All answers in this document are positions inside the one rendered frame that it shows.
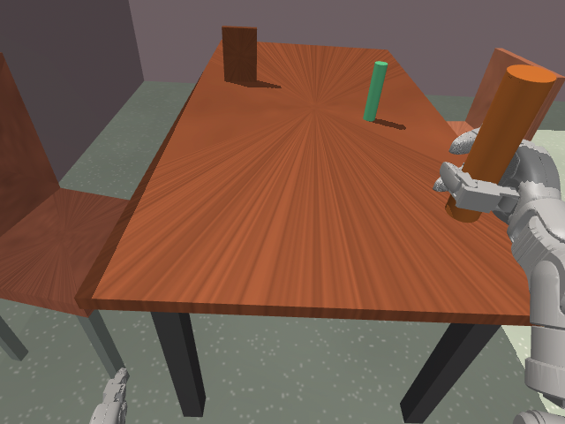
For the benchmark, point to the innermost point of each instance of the right robot arm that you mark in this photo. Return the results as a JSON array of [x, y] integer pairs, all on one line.
[[537, 233]]

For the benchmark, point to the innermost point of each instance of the chair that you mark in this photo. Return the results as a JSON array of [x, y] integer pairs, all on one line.
[[501, 59], [50, 237]]

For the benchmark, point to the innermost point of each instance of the table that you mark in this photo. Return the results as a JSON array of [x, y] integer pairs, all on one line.
[[276, 198]]

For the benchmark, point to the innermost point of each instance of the right robot hand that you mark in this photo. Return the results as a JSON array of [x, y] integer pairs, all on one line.
[[530, 175]]

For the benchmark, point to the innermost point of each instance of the left robot hand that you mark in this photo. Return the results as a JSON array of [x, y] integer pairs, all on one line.
[[113, 408]]

